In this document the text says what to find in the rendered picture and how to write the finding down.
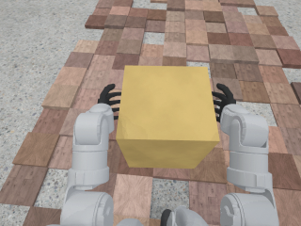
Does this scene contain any carton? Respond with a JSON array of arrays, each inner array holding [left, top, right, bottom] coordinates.
[[116, 65, 220, 169]]

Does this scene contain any left robot upper arm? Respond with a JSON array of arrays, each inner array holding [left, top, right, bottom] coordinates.
[[46, 191, 114, 226]]

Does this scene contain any right robot foot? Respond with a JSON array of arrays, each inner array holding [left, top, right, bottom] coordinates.
[[160, 209, 171, 226]]

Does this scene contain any left robot forearm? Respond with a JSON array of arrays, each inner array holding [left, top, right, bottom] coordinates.
[[60, 103, 115, 224]]

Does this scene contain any left robot hand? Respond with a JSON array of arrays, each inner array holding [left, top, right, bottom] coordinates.
[[97, 84, 121, 120]]

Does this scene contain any robot right thigh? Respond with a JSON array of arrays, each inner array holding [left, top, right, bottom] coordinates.
[[169, 208, 209, 226]]

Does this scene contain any right robot forearm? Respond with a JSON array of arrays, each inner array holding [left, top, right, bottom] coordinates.
[[220, 104, 279, 226]]

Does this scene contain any right robot upper arm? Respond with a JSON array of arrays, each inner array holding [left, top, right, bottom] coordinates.
[[220, 192, 278, 226]]

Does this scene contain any right robot hand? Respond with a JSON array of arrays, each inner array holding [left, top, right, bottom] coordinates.
[[212, 83, 236, 122]]

